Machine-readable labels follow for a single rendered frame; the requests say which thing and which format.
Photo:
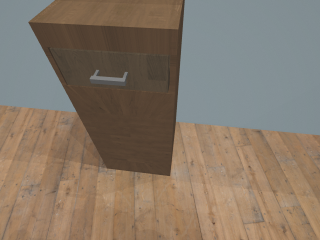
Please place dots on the handle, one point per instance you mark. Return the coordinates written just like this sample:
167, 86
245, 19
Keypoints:
95, 79

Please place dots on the drawer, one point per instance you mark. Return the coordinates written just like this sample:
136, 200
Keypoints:
146, 71

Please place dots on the cabinet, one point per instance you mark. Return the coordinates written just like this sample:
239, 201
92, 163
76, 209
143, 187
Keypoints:
132, 130

